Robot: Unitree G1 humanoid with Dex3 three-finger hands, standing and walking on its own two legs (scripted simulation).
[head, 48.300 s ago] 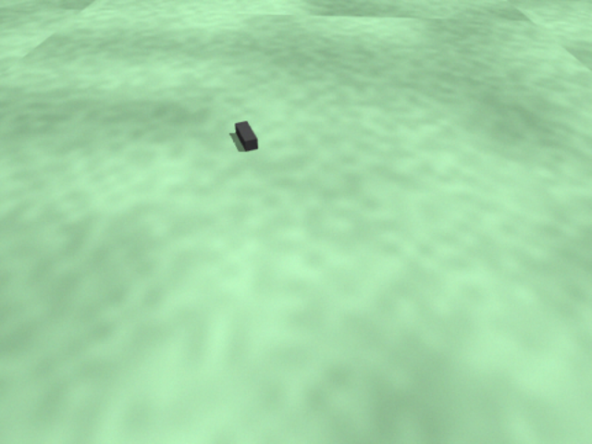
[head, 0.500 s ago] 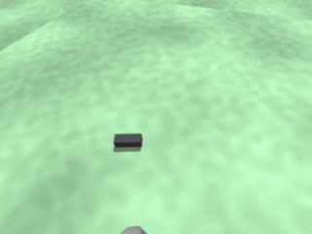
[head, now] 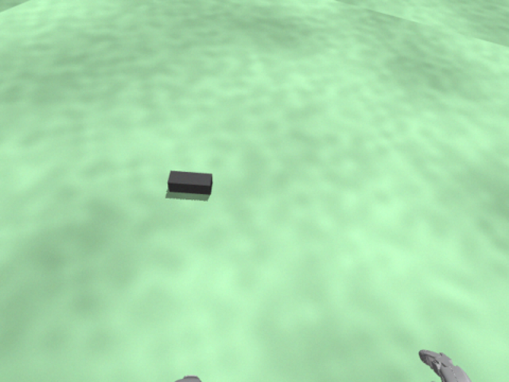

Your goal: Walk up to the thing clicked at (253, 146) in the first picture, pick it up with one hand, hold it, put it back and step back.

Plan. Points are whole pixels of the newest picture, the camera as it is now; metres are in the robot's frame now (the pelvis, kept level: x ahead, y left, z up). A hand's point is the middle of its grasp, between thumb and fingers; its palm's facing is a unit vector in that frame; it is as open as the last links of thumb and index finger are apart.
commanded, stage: step back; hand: left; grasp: from above
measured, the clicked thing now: (190, 182) +1.04 +0.26 -0.72
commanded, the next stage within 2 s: stand in 1.16 s
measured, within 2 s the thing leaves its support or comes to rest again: neither
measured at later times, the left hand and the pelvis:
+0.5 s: hand out of the picture -0.01 +0.27 -0.14, palm faces +0.06 -0.91 -0.41, open 7.4 cm; pelvis -0.05 -0.01 +0.01, yaw +3 degrees
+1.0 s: hand out of the picture +0.06 +0.26 -0.14, palm faces +0.12 -0.92 -0.37, open 7.4 cm; pelvis -0.01 -0.01 +0.00, yaw +5 degrees
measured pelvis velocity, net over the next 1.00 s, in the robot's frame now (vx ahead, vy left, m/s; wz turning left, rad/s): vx -0.01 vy -0.01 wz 0.09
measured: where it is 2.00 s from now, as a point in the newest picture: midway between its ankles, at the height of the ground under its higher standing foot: outside the picture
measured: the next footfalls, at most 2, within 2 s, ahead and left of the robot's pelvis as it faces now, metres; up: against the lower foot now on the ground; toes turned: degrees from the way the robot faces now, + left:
right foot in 0.06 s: -0.03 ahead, -0.15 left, +0.00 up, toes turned +1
left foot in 0.36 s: -0.01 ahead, +0.11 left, +0.00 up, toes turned +1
